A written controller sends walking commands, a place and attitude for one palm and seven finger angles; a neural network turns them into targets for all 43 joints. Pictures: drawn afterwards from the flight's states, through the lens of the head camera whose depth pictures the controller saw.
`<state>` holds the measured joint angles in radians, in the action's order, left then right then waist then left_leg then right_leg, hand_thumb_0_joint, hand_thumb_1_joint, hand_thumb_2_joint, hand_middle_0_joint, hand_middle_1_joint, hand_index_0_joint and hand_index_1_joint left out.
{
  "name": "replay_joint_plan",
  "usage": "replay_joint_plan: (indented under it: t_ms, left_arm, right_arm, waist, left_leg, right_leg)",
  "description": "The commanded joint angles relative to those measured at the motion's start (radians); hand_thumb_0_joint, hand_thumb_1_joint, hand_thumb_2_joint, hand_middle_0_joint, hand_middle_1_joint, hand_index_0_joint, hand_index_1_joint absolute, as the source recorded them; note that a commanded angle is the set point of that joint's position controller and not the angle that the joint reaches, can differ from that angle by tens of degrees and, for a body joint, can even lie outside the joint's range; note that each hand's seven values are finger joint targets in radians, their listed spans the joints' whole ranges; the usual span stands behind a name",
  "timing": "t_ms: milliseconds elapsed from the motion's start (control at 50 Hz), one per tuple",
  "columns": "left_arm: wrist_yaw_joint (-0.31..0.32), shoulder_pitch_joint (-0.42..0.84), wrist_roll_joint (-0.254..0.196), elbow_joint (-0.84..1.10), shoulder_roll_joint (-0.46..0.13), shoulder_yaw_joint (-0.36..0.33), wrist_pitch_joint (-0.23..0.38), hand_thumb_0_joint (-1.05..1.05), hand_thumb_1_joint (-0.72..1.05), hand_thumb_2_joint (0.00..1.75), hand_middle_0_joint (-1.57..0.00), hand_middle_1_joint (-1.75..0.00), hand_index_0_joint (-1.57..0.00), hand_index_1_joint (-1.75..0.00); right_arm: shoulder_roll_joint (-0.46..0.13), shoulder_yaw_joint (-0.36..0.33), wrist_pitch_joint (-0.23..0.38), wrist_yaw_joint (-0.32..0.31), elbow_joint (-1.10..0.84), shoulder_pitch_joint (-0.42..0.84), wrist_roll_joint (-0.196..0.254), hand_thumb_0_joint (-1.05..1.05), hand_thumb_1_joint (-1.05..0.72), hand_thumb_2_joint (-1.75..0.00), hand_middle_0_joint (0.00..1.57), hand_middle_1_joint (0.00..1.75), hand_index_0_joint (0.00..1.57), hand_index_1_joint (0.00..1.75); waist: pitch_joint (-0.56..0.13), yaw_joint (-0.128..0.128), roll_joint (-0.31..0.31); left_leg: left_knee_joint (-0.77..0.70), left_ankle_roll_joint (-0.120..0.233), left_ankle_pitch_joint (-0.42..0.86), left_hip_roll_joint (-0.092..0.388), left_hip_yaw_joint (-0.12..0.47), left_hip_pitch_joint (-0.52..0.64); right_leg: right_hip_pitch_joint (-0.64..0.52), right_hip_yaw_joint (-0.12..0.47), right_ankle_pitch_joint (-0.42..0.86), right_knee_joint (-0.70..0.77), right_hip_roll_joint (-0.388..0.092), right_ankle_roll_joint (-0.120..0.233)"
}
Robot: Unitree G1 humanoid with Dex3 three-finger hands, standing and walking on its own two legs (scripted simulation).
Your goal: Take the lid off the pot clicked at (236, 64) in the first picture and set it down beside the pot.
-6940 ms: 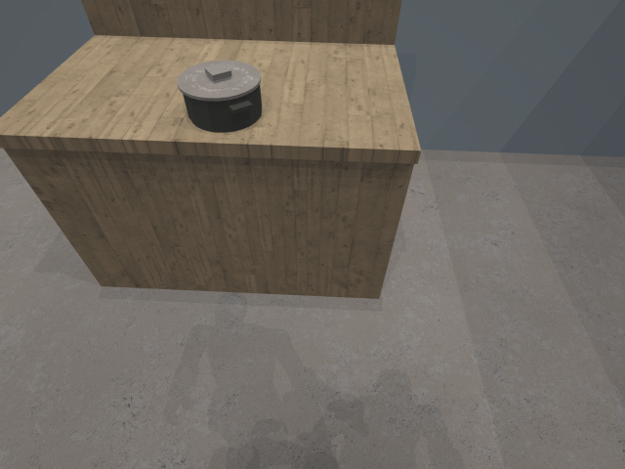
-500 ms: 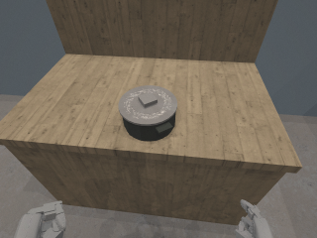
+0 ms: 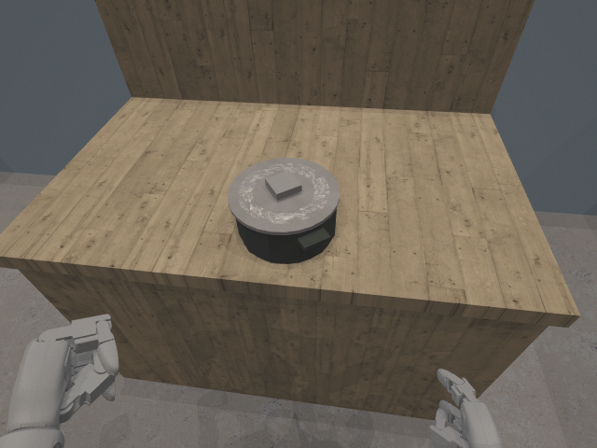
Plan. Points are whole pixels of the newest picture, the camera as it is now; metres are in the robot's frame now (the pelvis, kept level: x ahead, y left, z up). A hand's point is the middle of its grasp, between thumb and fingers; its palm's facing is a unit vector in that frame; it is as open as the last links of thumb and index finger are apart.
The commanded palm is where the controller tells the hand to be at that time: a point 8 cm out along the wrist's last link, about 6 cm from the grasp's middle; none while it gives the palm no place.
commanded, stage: reach forward and open the fingers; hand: left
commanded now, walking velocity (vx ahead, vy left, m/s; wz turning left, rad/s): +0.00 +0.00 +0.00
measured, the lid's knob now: (283, 184) +0.54 +0.10 +0.05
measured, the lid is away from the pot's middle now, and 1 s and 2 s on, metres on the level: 0.00 0.00 0.00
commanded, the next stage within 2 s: move the open hand above the knob in 1.14 s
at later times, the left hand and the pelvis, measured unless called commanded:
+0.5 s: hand (104, 349) +0.19 +0.25 +0.08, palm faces -0.20 -0.12 -0.97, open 3.8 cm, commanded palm +0.18 +0.26 +0.15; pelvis -0.01 +0.00 +0.00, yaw +0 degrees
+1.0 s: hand (116, 305) +0.23 +0.25 +0.11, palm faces -0.18 -0.08 -0.98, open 9.5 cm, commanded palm +0.22 +0.26 +0.17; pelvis -0.03 +0.01 +0.00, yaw +0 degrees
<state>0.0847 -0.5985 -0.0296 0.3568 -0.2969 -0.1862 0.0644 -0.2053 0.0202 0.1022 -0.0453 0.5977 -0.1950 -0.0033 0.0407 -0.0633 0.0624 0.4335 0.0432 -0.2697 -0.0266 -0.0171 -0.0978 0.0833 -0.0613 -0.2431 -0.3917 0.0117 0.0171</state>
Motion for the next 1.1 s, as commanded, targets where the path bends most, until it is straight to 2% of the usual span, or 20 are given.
replay_joint_plan:
  t_ms: [0, 20, 40, 80, 100, 160, 220, 320, 440, 480, 580, 640, 700, 740, 800, 860, 900, 960, 980, 1080]
  left_arm:
    - [0.032, 0.052, -0.008, 0.308, -0.183, -0.142, 0.084, 0.0, 0.9, 0.9, -1.3, -1.5, -1.3, -1.5]
    - [0.034, 0.03, -0.006, 0.299, -0.178, -0.141, 0.08, 0.0, 0.9, 0.9, -1.3, -1.5, -1.3, -1.5]
    - [0.07, 0.039, 0.418, 0.256, -0.354, -0.077, -0.024, 0.0, 0.88, 0.9, -1.28, -1.49, -1.28, -1.49]
    - [0.091, 0.062, 0.437, 0.278, -0.268, -0.071, -0.084, 0.0, 0.83, 0.9, -1.24, -1.45, -1.24, -1.45]
    - [0.092, 0.034, 0.536, 0.236, -0.278, -0.054, -0.104, 0.0, 0.8, 0.91, -1.22, -1.42, -1.22, -1.42]
    - [0.078, 0.029, 0.706, 0.271, -0.39, -0.09, -0.168, 0.0, 0.7, 0.96, -1.21, -1.25, -1.21, -1.25]
    - [0.051, 0.146, 0.802, 0.292, -0.452, -0.062, -0.201, 0.0, 0.6, 1.02, -1.18, -1.15, -1.18, -1.15]
    - [-0.085, 0.182, 0.797, 0.093, -0.463, -0.016, -0.191, 0.0, 0.44, 1.12, -1.13, -0.97, -1.13, -0.97]
    - [-0.194, 0.414, 0.788, 0.216, -0.606, -0.067, -0.137, 0.0, 0.26, 1.22, -1.06, -0.76, -1.06, -0.76]
    - [-0.218, 0.383, 0.799, 0.124, -0.655, -0.116, -0.118, 0.0, 0.2, 1.24, -1.04, -0.68, -1.04, -0.68]
    - [-0.279, 0.434, 0.77, -0.003, -0.528, -0.021, -0.105, 0.0, 0.06, 1.28, -0.98, -0.51, -0.98, -0.51]
    - [-0.287, 0.544, 0.746, 0.144, -0.505, 0.022, -0.087, 0.0, -0.03, 1.31, -0.94, -0.4, -0.94, -0.4]
    - [-0.274, 0.623, 0.789, 0.12, -0.669, -0.095, -0.055, 0.0, -0.11, 1.33, -0.9, -0.29, -0.9, -0.29]
    - [-0.263, 0.602, 0.825, 0.021, -0.736, -0.181, -0.061, 0.0, -0.17, 1.35, -0.88, -0.22, -0.88, -0.22]
    - [-0.27, 0.67, 0.794, -0.11, -0.601, -0.068, -0.076, 0.0, -0.25, 1.37, -0.84, -0.12, -0.84, -0.12]
    - [-0.297, 0.716, 0.739, -0.008, -0.464, 0.08, -0.091, 0.0, -0.28, 1.38, -0.83, -0.08, -0.83, -0.08]
    - [-0.307, 0.74, 0.751, 0.068, -0.493, 0.092, -0.084, 0.0, -0.28, 1.39, -0.83, -0.08, -0.83, -0.08]
    - [-0.299, 0.865, 0.837, 0.054, -0.693, -0.05, -0.083, 0.0, -0.28, 1.39, -0.83, -0.08, -0.83, -0.08]
    - [-0.288, 0.89, 0.86, -0.035, -0.754, -0.113, -0.081, 0.0, -0.28, 1.39, -0.83, -0.08, -0.83, -0.08]
    - [-0.296, 0.928, 0.787, -0.186, -0.567, 0.016, -0.111, 0.0, -0.29, 1.4, -0.83, -0.08, -0.83, -0.08]
  right_arm:
    - [-0.115, -0.041, 0.07, -0.01, -0.172, 0.126, 0.003, 0.0, -0.9, -0.9, 0.2, 0.3, 0.2, 0.3]
    - [-0.113, -0.042, 0.069, -0.008, -0.168, 0.124, 0.003, 0.0, -0.9, -0.9, 0.2, 0.3, 0.2, 0.3]
    - [-0.176, -0.023, 0.003, 0.006, -0.167, 0.169, -0.005, 0.0, -0.9, -0.9, 0.2, 0.3, 0.2, 0.3]
    - [-0.15, -0.041, -0.057, 0.023, -0.193, 0.176, -0.007, 0.0, -0.9, -0.9, 0.2, 0.3, 0.2, 0.3]
    - [-0.164, -0.046, -0.08, 0.032, -0.191, 0.185, -0.004, 0.0, -0.9, -0.9, 0.2, 0.3, 0.2, 0.3]
    - [-0.188, -0.043, -0.153, 0.048, -0.232, 0.237, 0.008, 0.0, -0.9, -0.9, 0.2, 0.3, 0.2, 0.3]
    - [-0.192, -0.044, -0.183, 0.041, -0.237, 0.261, 0.011, 0.0, -0.9, -0.9, 0.2, 0.3, 0.2, 0.3]
    - [-0.185, -0.047, -0.194, 0.031, -0.199, 0.249, 0.041, 0.0, -0.9, -0.9, 0.2, 0.3, 0.2, 0.3]
    - [-0.184, -0.038, -0.16, 0.016, -0.229, 0.289, 0.04, 0.0, -0.9, -0.9, 0.2, 0.3, 0.2, 0.3]
    - [-0.183, -0.035, -0.166, 0.016, -0.198, 0.236, 0.032, 0.0, -0.9, -0.9, 0.2, 0.3, 0.2, 0.3]
    - [-0.187, -0.043, -0.196, 0.054, -0.192, 0.229, 0.048, 0.0, -0.9, -0.9, 0.2, 0.3, 0.2, 0.3]
    - [-0.177, -0.046, -0.169, 0.057, -0.236, 0.273, 0.045, 0.0, -0.9, -0.9, 0.2, 0.3, 0.2, 0.3]
    - [-0.185, -0.046, -0.164, 0.042, -0.196, 0.221, 0.03, 0.0, -0.9, -0.9, 0.2, 0.3, 0.2, 0.3]
    - [-0.187, -0.044, -0.167, 0.044, -0.183, 0.221, 0.032, 0.0, -0.9, -0.9, 0.2, 0.3, 0.2, 0.3]
    - [-0.186, -0.044, -0.194, 0.052, -0.17, 0.214, 0.049, 0.0, -0.9, -0.9, 0.2, 0.3, 0.2, 0.3]
    - [-0.183, -0.048, -0.179, 0.071, -0.205, 0.237, 0.056, 0.0, -0.9, -0.9, 0.2, 0.3, 0.2, 0.3]
    - [-0.183, -0.057, -0.167, 0.074, -0.207, 0.244, 0.048, 0.0, -0.9, -0.9, 0.2, 0.3, 0.2, 0.3]
    - [-0.185, -0.041, -0.163, 0.065, -0.18, 0.233, 0.037, 0.0, -0.9, -0.9, 0.2, 0.3, 0.2, 0.3]
    - [-0.188, -0.043, -0.17, 0.056, -0.156, 0.224, 0.037, 0.0, -0.9, -0.9, 0.2, 0.3, 0.2, 0.3]
    - [-0.183, -0.038, -0.191, 0.061, -0.173, 0.237, 0.06, 0.0, -0.9, -0.9, 0.2, 0.3, 0.2, 0.3]
  waist:
    - [-0.129, -0.01, 0.016]
    - [-0.128, -0.011, 0.028]
    - [-0.078, -0.005, 0.029]
    - [-0.062, -0.013, 0.031]
    - [-0.07, -0.03, 0.028]
    - [-0.174, -0.042, 0.007]
    - [-0.248, -0.029, 0.019]
    - [-0.143, 0.003, -0.088]
    - [-0.233, -0.003, 0.047]
    - [-0.224, -0.01, 0.013]
    - [-0.086, 0.012, 0.0]
    - [-0.187, 0.014, 0.033]
    - [-0.293, -0.006, 0.011]
    - [-0.257, -0.015, 0.007]
    - [-0.145, 0.005, -0.017]
    - [-0.185, 0.019, 0.008]
    - [-0.243, 0.015, 0.033]
    - [-0.31, 0.0, 0.028]
    - [-0.255, -0.004, 0.014]
    - [-0.158, 0.004, 0.033]
  left_leg:
    - [-0.047, -0.022, 0.304, 0.053, 0.054, 0.058]
    - [-0.044, -0.024, 0.339, 0.056, 0.052, 0.064]
    - [-0.015, -0.021, 0.346, 0.031, 0.042, -0.065]
    - [-0.018, -0.036, 0.364, 0.036, 0.028, -0.099]
    - [-0.019, -0.04, 0.328, 0.037, 0.031, -0.105]
    - [-0.013, -0.028, 0.275, 0.033, 0.026, -0.129]
    - [-0.007, -0.011, 0.266, 0.037, 0.048, -0.085]
    - [-0.019, 0.006, 0.232, 0.027, 0.043, -0.088]
    - [-0.021, 0.018, 0.323, 0.02, 0.066, -0.011]
    - [-0.023, 0.017, 0.381, 0.017, 0.061, -0.011]
    - [-0.051, 0.007, 0.318, 0.011, 0.047, -0.045]
    - [-0.043, 0.015, 0.298, 0.006, 0.062, 0.006]
    - [-0.05, 0.014, 0.307, 0.012, 0.074, 0.023]
    - [-0.047, 0.014, 0.294, 0.007, 0.069, -0.009]
    - [-0.071, 0.006, 0.246, 0.006, 0.055, -0.048]
    - [-0.073, 0.003, 0.261, 0.003, 0.068, -0.008]
    - [-0.074, 0.004, 0.258, 0.01, 0.086, 0.024]
    - [-0.075, 0.004, 0.259, 0.014, 0.093, 0.008]
    - [-0.084, 0.003, 0.232, 0.02, 0.094, -0.022]
    - [-0.106, -0.005, 0.164, 0.011, 0.085, -0.049]
  right_leg:
    - [0.013, 0.037, 0.196, 0.052, -0.037, 0.013]
    - [0.012, 0.037, 0.219, 0.045, -0.036, 0.013]
    - [0.113, 0.097, 0.241, -0.009, 0.0, 0.026]
    - [0.112, 0.043, 0.221, -0.025, -0.018, 0.04]
    - [0.125, 0.063, 0.181, -0.032, -0.009, 0.044]
    - [0.081, 0.106, 0.168, -0.039, -0.003, 0.047]
    - [0.069, 0.119, 0.159, -0.035, -0.015, 0.035]
    - [0.095, 0.094, 0.17, 0.01, -0.021, 0.008]
    - [0.026, 0.099, 0.269, 0.017, -0.023, 0.006]
    - [0.005, 0.074, 0.306, 0.016, -0.029, 0.002]
    - [0.071, 0.044, 0.242, 0.045, -0.017, 0.007]
    - [0.06, 0.059, 0.227, 0.045, -0.009, 0.005]
    - [0.001, 0.054, 0.216, 0.038, -0.021, 0.001]
    - [0.001, 0.068, 0.207, 0.037, -0.01, 0.017]
    - [0.063, 0.036, 0.153, 0.051, -0.017, 0.014]
    - [0.068, 0.026, 0.165, 0.045, -0.017, 0.009]
    - [0.056, 0.035, 0.161, 0.039, -0.017, 0.005]
    - [0.0, 0.046, 0.148, 0.022, -0.016, 0.015]
    - [0.016, 0.047, 0.119, 0.027, -0.015, 0.021]
    - [0.084, 0.024, 0.056, 0.035, -0.012, 0.025]
